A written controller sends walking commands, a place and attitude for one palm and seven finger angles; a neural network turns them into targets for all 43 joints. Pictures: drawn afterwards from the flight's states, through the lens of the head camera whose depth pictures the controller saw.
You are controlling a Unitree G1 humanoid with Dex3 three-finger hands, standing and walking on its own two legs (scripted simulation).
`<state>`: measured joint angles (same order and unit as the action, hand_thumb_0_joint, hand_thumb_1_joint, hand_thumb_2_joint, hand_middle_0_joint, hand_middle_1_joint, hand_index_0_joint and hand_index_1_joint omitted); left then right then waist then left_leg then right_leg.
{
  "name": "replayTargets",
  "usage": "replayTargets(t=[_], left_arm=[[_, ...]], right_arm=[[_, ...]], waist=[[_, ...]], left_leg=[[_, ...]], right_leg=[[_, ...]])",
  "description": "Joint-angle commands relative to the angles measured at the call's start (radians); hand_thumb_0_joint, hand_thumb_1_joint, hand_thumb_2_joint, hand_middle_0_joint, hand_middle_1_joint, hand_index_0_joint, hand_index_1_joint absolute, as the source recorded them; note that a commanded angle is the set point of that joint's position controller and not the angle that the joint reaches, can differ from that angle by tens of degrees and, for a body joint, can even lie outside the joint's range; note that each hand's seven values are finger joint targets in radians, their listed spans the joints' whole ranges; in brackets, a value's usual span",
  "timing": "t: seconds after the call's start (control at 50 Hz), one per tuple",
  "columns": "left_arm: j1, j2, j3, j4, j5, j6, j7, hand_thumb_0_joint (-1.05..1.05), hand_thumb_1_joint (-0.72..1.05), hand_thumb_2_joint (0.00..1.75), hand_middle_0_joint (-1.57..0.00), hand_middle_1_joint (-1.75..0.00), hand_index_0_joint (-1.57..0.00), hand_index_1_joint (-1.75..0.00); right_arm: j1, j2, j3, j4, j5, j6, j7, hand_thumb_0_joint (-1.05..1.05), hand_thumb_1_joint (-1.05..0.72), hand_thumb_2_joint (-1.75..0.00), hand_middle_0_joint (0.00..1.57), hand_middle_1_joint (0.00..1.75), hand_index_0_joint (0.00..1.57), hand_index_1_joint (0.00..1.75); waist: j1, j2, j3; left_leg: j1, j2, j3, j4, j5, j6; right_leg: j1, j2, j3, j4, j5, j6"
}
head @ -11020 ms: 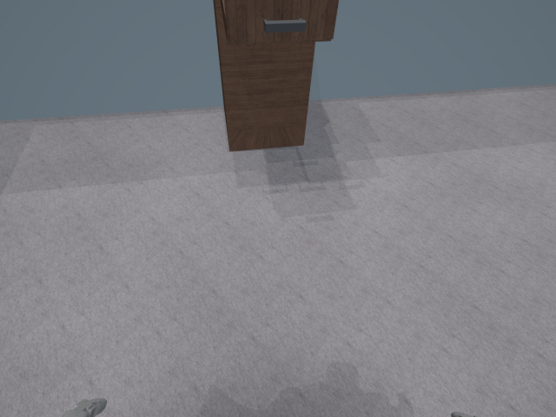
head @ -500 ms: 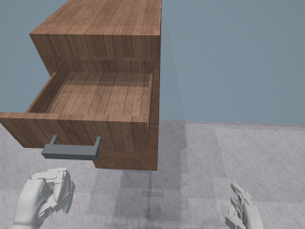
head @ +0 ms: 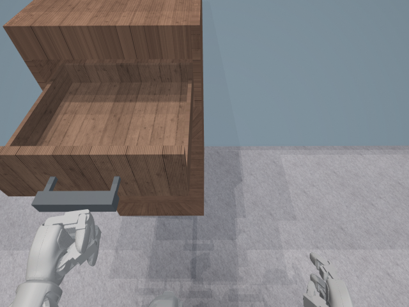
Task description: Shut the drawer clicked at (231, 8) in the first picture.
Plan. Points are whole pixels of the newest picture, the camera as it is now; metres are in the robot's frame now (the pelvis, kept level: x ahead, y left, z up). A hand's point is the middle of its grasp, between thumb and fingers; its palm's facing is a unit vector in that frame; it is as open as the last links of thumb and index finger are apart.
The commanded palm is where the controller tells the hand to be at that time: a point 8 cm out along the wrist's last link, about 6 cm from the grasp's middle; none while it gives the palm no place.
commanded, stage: bring the fist close to the handle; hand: left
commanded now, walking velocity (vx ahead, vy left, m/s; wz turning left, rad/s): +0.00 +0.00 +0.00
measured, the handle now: (81, 191) +0.30 +0.25 +0.08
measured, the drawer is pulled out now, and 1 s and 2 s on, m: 0.30 0.27 0.14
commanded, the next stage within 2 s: push the drawer shut in 0.22 s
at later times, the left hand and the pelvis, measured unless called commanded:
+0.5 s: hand (91, 239) +0.22 +0.20 +0.07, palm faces +0.07 -1.00 -0.07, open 3.3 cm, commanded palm +0.20 +0.26 +0.08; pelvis +0.00 +0.00 +0.00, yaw +1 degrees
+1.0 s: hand (97, 221) +0.25 +0.20 +0.07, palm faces +0.05 -1.00 -0.06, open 3.1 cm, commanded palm +0.25 +0.25 +0.08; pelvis -0.02 +0.00 +0.00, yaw +1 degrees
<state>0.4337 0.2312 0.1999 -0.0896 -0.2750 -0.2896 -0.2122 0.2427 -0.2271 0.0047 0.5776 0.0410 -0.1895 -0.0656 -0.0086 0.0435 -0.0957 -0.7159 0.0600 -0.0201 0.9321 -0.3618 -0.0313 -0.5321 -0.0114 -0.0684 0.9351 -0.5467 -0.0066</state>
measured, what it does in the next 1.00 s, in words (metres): stands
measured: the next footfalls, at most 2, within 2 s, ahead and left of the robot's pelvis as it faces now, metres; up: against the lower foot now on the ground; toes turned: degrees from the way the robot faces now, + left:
none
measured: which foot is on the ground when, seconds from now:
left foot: down 0.00-1.00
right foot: down 0.00-1.00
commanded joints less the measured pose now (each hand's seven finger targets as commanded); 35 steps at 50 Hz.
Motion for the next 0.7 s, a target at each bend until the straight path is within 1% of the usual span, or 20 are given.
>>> replayTargets(t=[0.0,0.04,0.06,0.1,0.12,0.16,0.18,0.26,0.3,0.32,0.36,0.4,0.44,0.46,0.52,0.56,0.6,0.64,0.66,0.68], left_arm=[[-0.065,0.144,0.106,-0.191,-0.036,-0.069,-0.016,0.0,0.9,0.9,-1.4,-1.6,-1.4,-1.6],[-0.025,0.129,0.097,-0.19,-0.045,-0.065,-0.029,0.0,0.9,0.9,-1.4,-1.6,-1.4,-1.6],[-0.028,0.144,0.11,-0.191,-0.04,-0.066,-0.026,0.0,0.9,0.9,-1.4,-1.6,-1.4,-1.6],[-0.014,0.127,0.09,-0.213,-0.042,-0.068,-0.031,0.0,0.9,0.9,-1.4,-1.6,-1.4,-1.6],[-0.015,0.124,0.086,-0.206,-0.044,-0.066,-0.031,0.0,0.9,0.9,-1.4,-1.6,-1.4,-1.6],[-0.028,0.145,0.105,-0.189,-0.036,-0.069,-0.021,0.0,0.9,0.9,-1.4,-1.6,-1.4,-1.6],[-0.037,0.127,0.085,-0.209,-0.037,-0.073,-0.022,0.0,0.9,0.9,-1.4,-1.6,-1.4,-1.6],[-0.007,0.162,0.131,-0.2,-0.037,-0.079,-0.018,0.0,0.9,0.9,-1.4,-1.6,-1.4,-1.6],[0.023,0.144,0.119,-0.217,-0.042,-0.081,-0.024,0.0,0.9,0.9,-1.4,-1.6,-1.4,-1.6],[-0.014,0.142,0.109,-0.215,-0.042,-0.082,-0.027,0.0,0.9,0.9,-1.4,-1.6,-1.4,-1.6],[-0.094,0.156,0.11,-0.187,-0.04,-0.083,-0.027,0.0,0.9,0.9,-1.4,-1.6,-1.4,-1.6],[-0.117,0.146,0.097,-0.18,-0.045,-0.088,-0.037,0.0,0.9,0.9,-1.4,-1.6,-1.4,-1.6],[-0.156,0.149,0.095,-0.159,-0.047,-0.084,-0.044,0.0,0.9,0.9,-1.4,-1.6,-1.4,-1.6],[-0.187,0.16,0.092,-0.157,-0.042,-0.081,-0.042,0.0,0.9,0.9,-1.4,-1.6,-1.4,-1.6],[-0.186,0.157,0.089,-0.14,-0.04,-0.066,-0.038,0.0,0.9,0.9,-1.4,-1.6,-1.4,-1.6],[-0.234,0.165,0.093,-0.133,-0.037,-0.06,-0.031,0.0,0.9,0.9,-1.4,-1.6,-1.4,-1.6],[-0.255,0.153,0.08,-0.134,-0.036,-0.064,-0.027,0.0,0.9,0.9,-1.4,-1.6,-1.4,-1.6],[-0.3,0.151,0.067,-0.128,-0.032,-0.071,-0.021,0.0,0.9,0.9,-1.4,-1.6,-1.4,-1.6],[-0.326,0.165,0.074,-0.106,-0.024,-0.072,-0.015,0.0,0.9,0.9,-1.4,-1.6,-1.4,-1.6],[-0.371,0.154,0.06,-0.107,-0.025,-0.077,-0.013,0.0,0.9,0.9,-1.4,-1.6,-1.4,-1.6]], right_arm=[[-0.08,-0.123,-0.052,-0.16,0.004,-0.055,-0.019,0.0,-0.9,-0.9,0.2,0.3,0.2,0.3],[-0.081,-0.121,-0.053,-0.168,0.006,-0.058,-0.018,0.0,-0.9,-0.9,0.2,0.3,0.2,0.3],[-0.085,-0.122,-0.054,-0.161,0.006,-0.055,-0.018,0.0,-0.9,-0.9,0.2,0.3,0.2,0.3],[-0.079,-0.12,-0.056,-0.171,0.007,-0.055,-0.017,0.0,-0.9,-0.9,0.2,0.3,0.2,0.3],[-0.08,-0.119,-0.055,-0.171,0.007,-0.055,-0.018,0.0,-0.9,-0.9,0.2,0.3,0.2,0.3],[-0.08,-0.123,-0.056,-0.16,0.004,-0.049,-0.02,0.0,-0.9,-0.9,0.2,0.3,0.2,0.3],[-0.076,-0.123,-0.056,-0.168,0.004,-0.05,-0.02,0.0,-0.9,-0.9,0.2,0.3,0.2,0.3],[-0.081,-0.119,-0.059,-0.165,0.004,-0.039,-0.017,0.0,-0.9,-0.9,0.2,0.3,0.2,0.3],[-0.081,-0.114,-0.062,-0.177,0.006,-0.035,-0.015,0.0,-0.9,-0.9,0.2,0.3,0.2,0.3],[-0.079,-0.117,-0.057,-0.173,0.007,-0.033,-0.016,0.0,-0.9,-0.9,0.2,0.3,0.2,0.3],[-0.078,-0.126,-0.052,-0.159,0.004,-0.029,-0.021,0.0,-0.9,-0.9,0.2,0.3,0.2,0.3],[-0.072,-0.13,-0.051,-0.163,0.003,-0.034,-0.024,0.0,-0.9,-0.9,0.2,0.3,0.2,0.3],[-0.069,-0.134,-0.048,-0.161,0.005,-0.037,-0.026,0.0,-0.9,-0.9,0.2,0.3,0.2,0.3],[-0.07,-0.139,-0.043,-0.154,0.004,-0.037,-0.027,0.0,-0.9,-0.9,0.2,0.3,0.2,0.3],[-0.069,-0.138,-0.045,-0.161,0.004,-0.039,-0.026,0.0,-0.9,-0.9,0.2,0.3,0.2,0.3],[-0.068,-0.142,-0.044,-0.155,0.002,-0.036,-0.028,0.0,-0.9,-0.9,0.2,0.3,0.2,0.3],[-0.068,-0.141,-0.042,-0.156,0.002,-0.039,-0.027,0.0,-0.9,-0.9,0.2,0.3,0.2,0.3],[-0.065,-0.144,-0.04,-0.15,0.002,-0.042,-0.027,0.0,-0.9,-0.9,0.2,0.3,0.2,0.3],[-0.063,-0.147,-0.038,-0.142,0.002,-0.041,-0.028,0.0,-0.9,-0.9,0.2,0.3,0.2,0.3],[-0.066,-0.147,-0.037,-0.141,0.001,-0.043,-0.029,0.0,-0.9,-0.9,0.2,0.3,0.2,0.3]], waist=[[-0.003,-0.009,-0.145],[0.002,-0.008,-0.16],[0.002,-0.005,-0.16],[0.001,-0.011,-0.17],[-0.004,-0.007,-0.156],[-0.008,-0.036,-0.133],[-0.009,-0.019,-0.145],[0.003,-0.022,-0.158],[0.006,-0.01,-0.179],[-0.006,0.004,-0.158],[-0.025,-0.021,-0.118],[-0.023,-0.006,-0.146],[-0.025,-0.002,-0.145],[-0.026,0.019,-0.146],[-0.014,0.004,-0.183],[-0.024,-0.018,-0.173],[-0.023,0.01,-0.171],[-0.035,-0.006,-0.156],[-0.038,-0.014,-0.135],[-0.043,-0.015,-0.143]], left_leg=[[0.235,-0.05,0.006,-0.111,0.147,0.056],[0.248,-0.051,0.008,-0.111,0.166,0.057],[0.249,-0.05,0.007,-0.109,0.175,0.059],[0.253,-0.052,0.007,-0.109,0.18,0.059],[0.252,-0.052,0.007,-0.107,0.176,0.059],[0.237,-0.05,0.003,-0.105,0.162,0.061],[0.245,-0.052,0.005,-0.104,0.169,0.061],[0.241,-0.051,0.006,-0.099,0.189,0.061],[0.25,-0.053,0.01,-0.096,0.205,0.06],[0.251,-0.051,0.009,-0.097,0.198,0.059],[0.226,-0.049,0.003,-0.089,0.161,0.062],[0.24,-0.05,0.002,-0.091,0.15,0.061],[0.24,-0.05,0.0,-0.093,0.141,0.06],[0.243,-0.05,-0.003,-0.093,0.141,0.062],[0.263,-0.05,-0.001,-0.103,0.166,0.061],[0.263,-0.048,-0.004,-0.103,0.164,0.064],[0.264,-0.049,-0.004,-0.109,0.149,0.06],[0.261,-0.049,-0.007,-0.11,0.128,0.06],[0.25,-0.047,-0.01,-0.111,0.108,0.061],[0.251,-0.049,-0.012,-0.112,0.098,0.062]], right_leg=[[-0.074,0.021,0.016,-0.189,0.298,0.012],[-0.062,0.02,0.015,-0.189,0.329,0.014],[-0.052,0.021,0.015,-0.19,0.339,0.012],[-0.061,0.02,0.012,-0.185,0.347,0.014],[-0.068,0.02,0.014,-0.188,0.346,0.016],[-0.073,0.022,0.016,-0.192,0.331,0.017],[-0.079,0.02,0.013,-0.183,0.338,0.016],[-0.053,0.02,0.018,-0.181,0.367,0.014],[-0.051,0.017,0.016,-0.174,0.39,0.015],[-0.067,0.02,0.014,-0.175,0.382,0.015],[-0.09,0.021,0.02,-0.185,0.34,0.017],[-0.102,0.021,0.021,-0.183,0.315,0.015],[-0.103,0.02,0.022,-0.188,0.302,0.014],[-0.098,0.021,0.024,-0.189,0.298,0.011],[-0.076,0.018,0.021,-0.185,0.33,0.011],[-0.08,0.02,0.018,-0.188,0.33,0.014],[-0.092,0.018,0.017,-0.189,0.305,0.011],[-0.109,0.018,0.017,-0.195,0.281,0.013],[-0.116,0.022,0.017,-0.198,0.252,0.011],[-0.125,0.02,0.019,-0.197,0.238,0.012]])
